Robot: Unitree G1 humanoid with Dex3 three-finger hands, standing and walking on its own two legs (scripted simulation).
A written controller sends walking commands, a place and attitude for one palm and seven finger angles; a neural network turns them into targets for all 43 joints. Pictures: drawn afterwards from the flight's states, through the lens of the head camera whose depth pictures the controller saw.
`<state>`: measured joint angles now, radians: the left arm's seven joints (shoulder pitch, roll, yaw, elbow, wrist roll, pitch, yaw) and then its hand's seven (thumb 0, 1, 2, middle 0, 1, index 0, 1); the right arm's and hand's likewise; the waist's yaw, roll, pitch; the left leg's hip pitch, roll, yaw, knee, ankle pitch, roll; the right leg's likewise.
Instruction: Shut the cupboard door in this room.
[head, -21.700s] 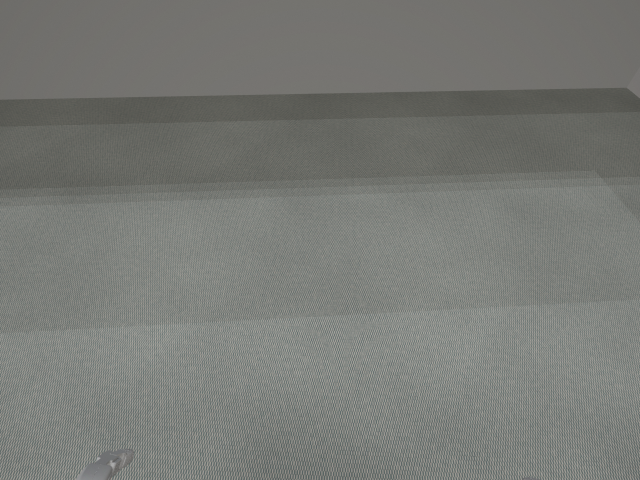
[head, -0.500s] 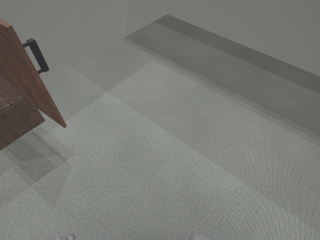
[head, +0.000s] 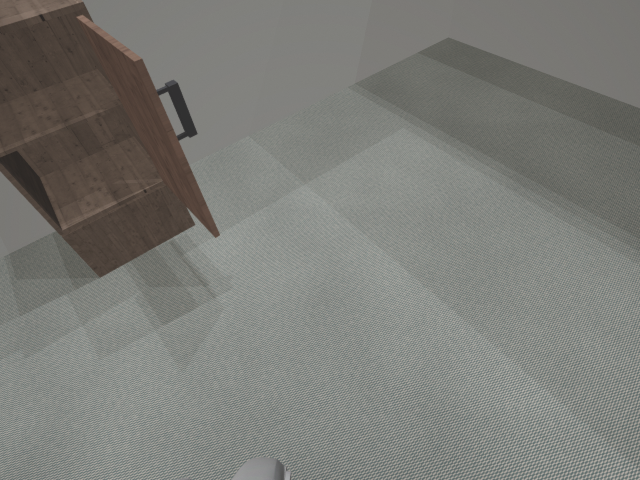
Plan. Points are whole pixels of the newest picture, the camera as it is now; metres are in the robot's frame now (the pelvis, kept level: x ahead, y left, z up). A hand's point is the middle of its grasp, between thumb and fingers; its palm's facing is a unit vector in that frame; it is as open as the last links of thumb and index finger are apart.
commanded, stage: turn or walk to find it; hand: left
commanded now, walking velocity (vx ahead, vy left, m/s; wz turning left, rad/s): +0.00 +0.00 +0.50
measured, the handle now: (174, 113) +0.95 +0.41 -0.06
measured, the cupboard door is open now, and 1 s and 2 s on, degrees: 93 93 93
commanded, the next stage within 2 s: stand and wait in 0.82 s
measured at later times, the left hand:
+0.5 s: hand out of the picture +0.02 +0.29 -0.17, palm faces +0.27 -0.94 -0.21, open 7.4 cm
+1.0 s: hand (165, 433) +0.22 +0.27 -0.16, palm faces +0.43 -0.87 -0.25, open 7.2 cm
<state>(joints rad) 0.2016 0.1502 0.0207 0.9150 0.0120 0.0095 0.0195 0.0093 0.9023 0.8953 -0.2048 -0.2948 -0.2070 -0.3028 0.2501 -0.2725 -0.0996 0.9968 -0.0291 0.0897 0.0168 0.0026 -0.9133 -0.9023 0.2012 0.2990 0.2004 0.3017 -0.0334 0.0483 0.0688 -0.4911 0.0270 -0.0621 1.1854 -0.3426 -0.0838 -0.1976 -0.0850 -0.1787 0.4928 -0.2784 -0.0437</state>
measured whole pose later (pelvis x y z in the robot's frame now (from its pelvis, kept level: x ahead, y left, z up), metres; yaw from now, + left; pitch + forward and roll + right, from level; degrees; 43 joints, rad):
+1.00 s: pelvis +0.22 +0.07 -0.01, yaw +26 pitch -2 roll +1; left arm 0.18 0.16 0.03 0.98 0.01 -0.05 0.02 0.00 0.93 0.89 -0.21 -0.29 -0.21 -0.30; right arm 0.23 -0.24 -0.07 1.02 -0.02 0.02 0.00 0.00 -0.92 -0.90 0.20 0.30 0.20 0.30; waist -0.03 0.05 0.10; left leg -0.53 0.06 0.02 1.16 -0.33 -0.03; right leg -0.23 -0.10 -0.22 0.53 -0.25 -0.02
